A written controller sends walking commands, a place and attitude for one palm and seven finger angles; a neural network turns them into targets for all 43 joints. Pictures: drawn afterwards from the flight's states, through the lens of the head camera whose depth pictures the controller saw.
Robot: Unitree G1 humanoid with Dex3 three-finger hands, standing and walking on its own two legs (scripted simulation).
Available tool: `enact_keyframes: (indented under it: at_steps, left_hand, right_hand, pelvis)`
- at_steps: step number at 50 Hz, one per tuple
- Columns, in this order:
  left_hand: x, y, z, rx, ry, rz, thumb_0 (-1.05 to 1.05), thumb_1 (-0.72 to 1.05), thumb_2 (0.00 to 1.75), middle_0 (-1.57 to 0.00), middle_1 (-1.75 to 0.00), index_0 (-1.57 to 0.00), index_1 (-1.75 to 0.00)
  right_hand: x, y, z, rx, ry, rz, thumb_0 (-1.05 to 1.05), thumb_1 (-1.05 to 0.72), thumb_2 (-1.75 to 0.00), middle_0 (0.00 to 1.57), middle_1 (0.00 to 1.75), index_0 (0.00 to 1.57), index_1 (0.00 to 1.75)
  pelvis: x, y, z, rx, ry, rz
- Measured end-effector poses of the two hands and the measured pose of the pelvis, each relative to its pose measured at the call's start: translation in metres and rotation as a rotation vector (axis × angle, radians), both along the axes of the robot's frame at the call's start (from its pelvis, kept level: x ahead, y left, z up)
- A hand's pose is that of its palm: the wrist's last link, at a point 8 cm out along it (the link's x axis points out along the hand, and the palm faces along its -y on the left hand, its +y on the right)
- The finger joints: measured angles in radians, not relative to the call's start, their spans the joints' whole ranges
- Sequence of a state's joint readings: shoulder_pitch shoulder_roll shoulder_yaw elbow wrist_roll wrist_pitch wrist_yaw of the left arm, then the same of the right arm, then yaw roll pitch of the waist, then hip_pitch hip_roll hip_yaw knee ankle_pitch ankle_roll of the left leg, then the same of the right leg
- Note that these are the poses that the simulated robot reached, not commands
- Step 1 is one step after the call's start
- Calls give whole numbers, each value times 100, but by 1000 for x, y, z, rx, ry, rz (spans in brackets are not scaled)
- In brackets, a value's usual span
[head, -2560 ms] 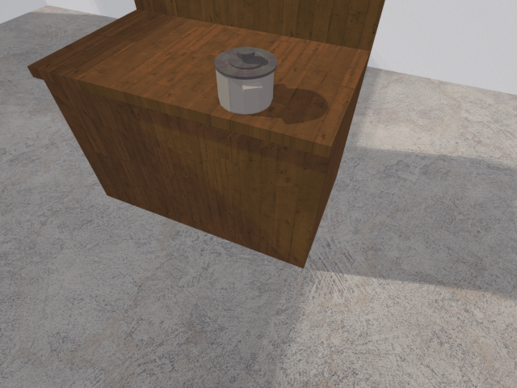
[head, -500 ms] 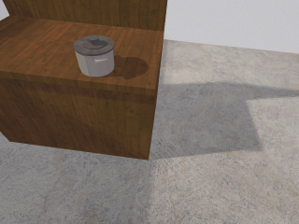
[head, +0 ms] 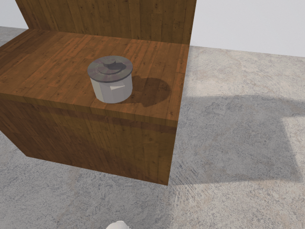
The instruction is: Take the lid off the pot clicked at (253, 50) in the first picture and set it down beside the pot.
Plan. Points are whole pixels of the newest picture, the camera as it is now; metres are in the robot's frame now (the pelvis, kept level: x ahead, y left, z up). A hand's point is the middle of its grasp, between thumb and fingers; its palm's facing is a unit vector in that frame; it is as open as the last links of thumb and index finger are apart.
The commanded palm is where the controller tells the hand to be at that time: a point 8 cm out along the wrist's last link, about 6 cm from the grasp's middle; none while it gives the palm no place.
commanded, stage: take the last steps up to it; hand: left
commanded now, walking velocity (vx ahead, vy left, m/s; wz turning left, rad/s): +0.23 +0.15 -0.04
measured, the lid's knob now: (109, 62) +0.66 +0.23 +0.08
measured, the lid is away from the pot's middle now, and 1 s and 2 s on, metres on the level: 0.00 0.00 0.00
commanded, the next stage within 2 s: come to a stop and stand still in 0.22 s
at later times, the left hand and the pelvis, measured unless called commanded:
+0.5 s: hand (85, 203) +0.22 +0.25 -0.17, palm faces -0.02 -0.97 -0.25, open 7.3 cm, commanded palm none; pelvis +0.14 +0.07 -0.02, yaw -2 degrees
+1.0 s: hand (77, 225) +0.16 +0.26 -0.19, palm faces -0.01 -0.96 -0.28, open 7.3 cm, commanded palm none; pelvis +0.13 +0.06 -0.02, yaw -2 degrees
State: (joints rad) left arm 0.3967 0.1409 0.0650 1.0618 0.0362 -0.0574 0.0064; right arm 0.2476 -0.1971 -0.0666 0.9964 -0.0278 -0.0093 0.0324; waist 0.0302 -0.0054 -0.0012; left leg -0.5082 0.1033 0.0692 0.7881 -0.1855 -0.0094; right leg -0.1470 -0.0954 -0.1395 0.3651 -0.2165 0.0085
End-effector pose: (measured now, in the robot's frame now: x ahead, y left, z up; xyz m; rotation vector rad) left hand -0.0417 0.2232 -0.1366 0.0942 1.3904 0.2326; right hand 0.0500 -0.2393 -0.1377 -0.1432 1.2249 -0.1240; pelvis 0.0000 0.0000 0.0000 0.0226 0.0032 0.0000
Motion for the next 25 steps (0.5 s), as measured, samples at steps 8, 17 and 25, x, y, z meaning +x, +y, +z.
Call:
enact_keyframes:
  at_steps: [8,17,25]
  left_hand:
    - [22,56,-28,-24,133,39,0,91,90,-21,-30,-21,-30]
    - [164,89,-11,34,-55,-75,1,91,90,-20,-29,-20,-30]
    - [258,71,-5,57,-193,-171,0,91,90,-20,-29,-20,-30]
  right_hand:
    - [94,48,-4,-65,-99,62,0,-91,-90,20,30,19,30]
    - [82,84,-15,-12,31,-37,0,-95,-90,20,30,20,30]
    - [73,100,-41,63,164,-109,0,-93,-90,20,30,20,30]
  pelvis:
    - [59,51,-22,-21,-12,-6]
    - [107,72,-11,20,-3,-40]
    - [145,71,-19,17,-15,-40]
